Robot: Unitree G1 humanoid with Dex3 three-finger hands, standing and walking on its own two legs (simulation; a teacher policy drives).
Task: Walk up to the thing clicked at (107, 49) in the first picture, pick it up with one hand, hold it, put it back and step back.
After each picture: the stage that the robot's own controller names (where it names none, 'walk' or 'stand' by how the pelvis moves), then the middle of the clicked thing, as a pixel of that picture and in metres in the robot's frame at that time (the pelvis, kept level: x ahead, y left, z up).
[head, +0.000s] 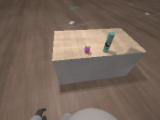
stand; (108, 43) +0.87 -0.22 -0.05
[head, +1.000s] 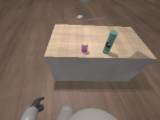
walk; (109, 43) +0.75 -0.19 -0.01
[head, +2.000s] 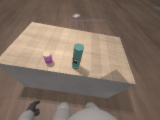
walk; (77, 58) +0.48 +0.11 -0.01
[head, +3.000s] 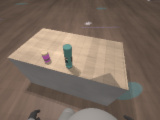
stand; (68, 57) +0.51 +0.21 -0.02
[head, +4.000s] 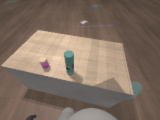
walk; (69, 64) +0.44 +0.17 -0.03
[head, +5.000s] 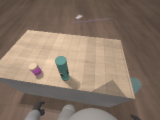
stand; (63, 70) +0.36 +0.19 -0.02
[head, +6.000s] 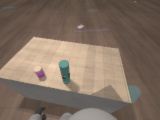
stand; (65, 73) +0.37 +0.19 -0.05
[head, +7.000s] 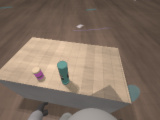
stand; (64, 74) +0.36 +0.19 -0.05
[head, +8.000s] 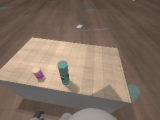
stand; (64, 74) +0.36 +0.19 -0.05
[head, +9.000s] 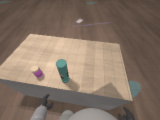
rise first; (63, 72) +0.36 +0.19 -0.04
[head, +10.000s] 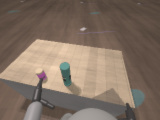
rise first; (66, 75) +0.35 +0.19 -0.04
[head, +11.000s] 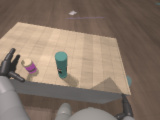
go down; (62, 67) +0.38 +0.17 +0.00
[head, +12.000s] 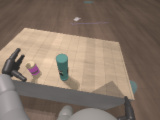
go down; (63, 69) +0.37 +0.17 +0.01
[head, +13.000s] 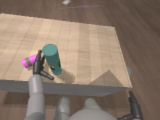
close in; (54, 62) +0.37 +0.19 +0.05
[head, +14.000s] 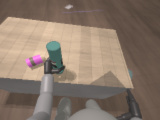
close; (56, 60) +0.39 +0.18 +0.06
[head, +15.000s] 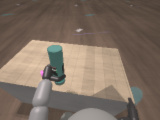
lift; (57, 67) +0.29 +0.19 +0.16
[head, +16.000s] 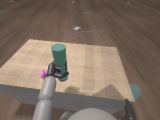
hold; (61, 65) +0.32 +0.17 +0.14
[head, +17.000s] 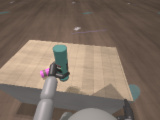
hold; (62, 65) +0.33 +0.16 +0.14
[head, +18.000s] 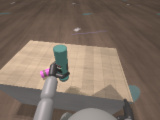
hold; (62, 65) +0.33 +0.17 +0.14
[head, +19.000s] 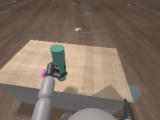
crouch; (59, 65) +0.33 +0.18 +0.14
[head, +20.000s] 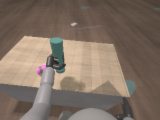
lower; (58, 57) +0.40 +0.19 +0.12
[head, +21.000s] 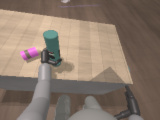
lower; (54, 51) +0.44 +0.19 +0.07
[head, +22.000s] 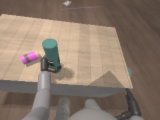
lower; (53, 58) +0.40 +0.19 +0.06
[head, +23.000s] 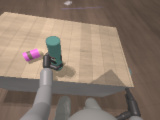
lower; (56, 56) +0.41 +0.18 +0.07
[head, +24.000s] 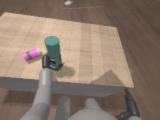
lower; (55, 56) +0.41 +0.19 +0.06
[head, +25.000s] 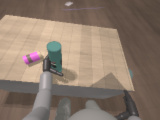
open; (56, 60) +0.39 +0.18 +0.05
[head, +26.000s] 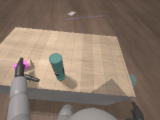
sink last; (58, 69) +0.36 +0.19 +0.02
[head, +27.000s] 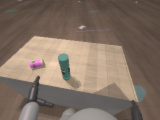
stand; (65, 68) +0.39 +0.19 +0.01
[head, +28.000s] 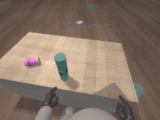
stand; (62, 68) +0.37 +0.19 +0.02
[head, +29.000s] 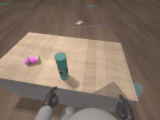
stand; (62, 68) +0.38 +0.19 +0.02
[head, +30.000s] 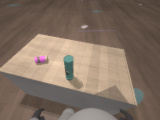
stand; (69, 69) +0.40 +0.17 -0.02
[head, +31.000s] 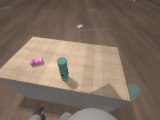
stand; (63, 70) +0.40 +0.20 -0.05
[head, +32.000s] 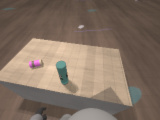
stand; (63, 74) +0.37 +0.20 -0.05
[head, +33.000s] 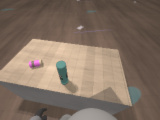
stand; (63, 74) +0.37 +0.20 -0.05
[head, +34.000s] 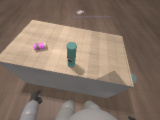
walk; (71, 56) +0.48 +0.13 -0.03
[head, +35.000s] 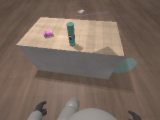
walk; (71, 35) +0.77 +0.23 -0.02
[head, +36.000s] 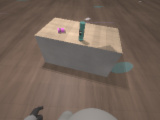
stand; (81, 32) +1.01 +0.14 -0.04
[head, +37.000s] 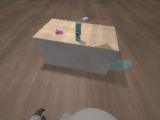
stand; (78, 32) +1.02 +0.17 -0.05
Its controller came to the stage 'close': yes
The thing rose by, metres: 0.19
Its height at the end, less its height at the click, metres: +0.00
